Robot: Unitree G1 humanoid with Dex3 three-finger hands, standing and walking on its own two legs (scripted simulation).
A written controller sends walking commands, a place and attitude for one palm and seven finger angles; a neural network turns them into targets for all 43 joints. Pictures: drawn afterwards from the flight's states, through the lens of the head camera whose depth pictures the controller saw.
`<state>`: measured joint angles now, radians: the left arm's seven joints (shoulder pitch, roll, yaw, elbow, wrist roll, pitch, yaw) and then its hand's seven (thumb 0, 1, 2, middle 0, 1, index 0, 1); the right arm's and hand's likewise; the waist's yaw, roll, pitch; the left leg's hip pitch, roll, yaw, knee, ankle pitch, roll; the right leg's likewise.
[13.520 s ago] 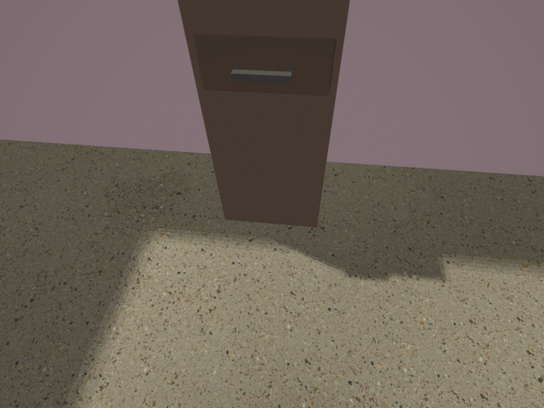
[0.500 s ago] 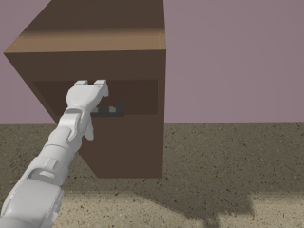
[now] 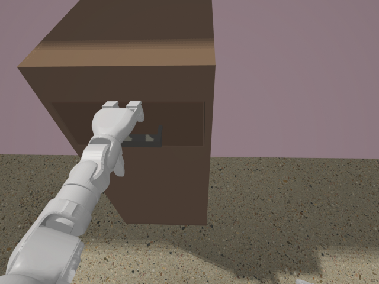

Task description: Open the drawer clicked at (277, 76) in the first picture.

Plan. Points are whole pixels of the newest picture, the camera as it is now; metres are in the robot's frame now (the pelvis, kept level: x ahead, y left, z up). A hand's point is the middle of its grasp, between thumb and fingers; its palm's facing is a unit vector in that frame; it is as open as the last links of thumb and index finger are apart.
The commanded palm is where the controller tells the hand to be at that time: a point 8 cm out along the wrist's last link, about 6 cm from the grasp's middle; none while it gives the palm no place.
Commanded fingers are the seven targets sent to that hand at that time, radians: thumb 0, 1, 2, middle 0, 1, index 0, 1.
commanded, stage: move the hooked fingers above the handle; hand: left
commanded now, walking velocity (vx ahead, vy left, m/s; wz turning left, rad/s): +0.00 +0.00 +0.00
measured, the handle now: (131, 134) +0.49 +0.18 +0.01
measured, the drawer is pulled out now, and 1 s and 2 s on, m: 0.00 0.00 0.00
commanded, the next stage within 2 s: lower the fingers behind the handle in 0.84 s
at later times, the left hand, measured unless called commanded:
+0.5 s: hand (124, 136) +0.43 +0.17 +0.07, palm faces -0.04 -0.04 -1.00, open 13.8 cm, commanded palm +0.41 +0.18 +0.13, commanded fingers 0.00 -0.50 0.30 -0.30 -1.20 -0.30 -1.20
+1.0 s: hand (128, 135) +0.43 +0.16 +0.07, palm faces -0.01 -0.05 -1.00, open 13.8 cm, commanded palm +0.41 +0.17 +0.13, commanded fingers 0.00 -0.50 0.30 -0.30 -1.20 -0.30 -1.20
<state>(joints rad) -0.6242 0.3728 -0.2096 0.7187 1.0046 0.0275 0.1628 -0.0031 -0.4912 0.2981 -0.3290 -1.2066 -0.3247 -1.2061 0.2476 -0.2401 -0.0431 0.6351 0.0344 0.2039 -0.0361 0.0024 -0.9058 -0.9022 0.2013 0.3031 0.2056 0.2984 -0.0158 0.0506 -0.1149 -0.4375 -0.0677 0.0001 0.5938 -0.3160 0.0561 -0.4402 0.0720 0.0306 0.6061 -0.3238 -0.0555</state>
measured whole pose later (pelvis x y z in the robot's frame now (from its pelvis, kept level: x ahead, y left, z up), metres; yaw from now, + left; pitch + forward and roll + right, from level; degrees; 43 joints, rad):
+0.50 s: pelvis +0.00 +0.00 +0.00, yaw +0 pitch +10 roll +0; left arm -0.65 0.38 -0.19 0.76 1.01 0.01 0.16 0.00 -0.49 0.30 -0.33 -1.21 -0.33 -1.21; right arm 0.27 -0.24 -0.04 0.65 0.03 0.21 -0.04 0.00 -0.91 -0.90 0.20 0.30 0.21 0.30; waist -0.03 0.05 -0.12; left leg -0.45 -0.06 0.01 0.60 -0.32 0.06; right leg -0.46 0.08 0.04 0.61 -0.32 -0.05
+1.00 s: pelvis +0.00 +0.01 +0.00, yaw +0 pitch +10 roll +0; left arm -0.67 0.34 -0.22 0.77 1.01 0.03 0.19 0.00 -0.49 0.30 -0.33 -1.21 -0.33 -1.21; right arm 0.25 -0.24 -0.04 0.66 0.03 0.21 -0.03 0.00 -0.91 -0.90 0.20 0.30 0.21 0.30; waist -0.02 0.05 -0.13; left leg -0.46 -0.07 0.00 0.61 -0.33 0.06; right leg -0.46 0.07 0.03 0.62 -0.33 -0.05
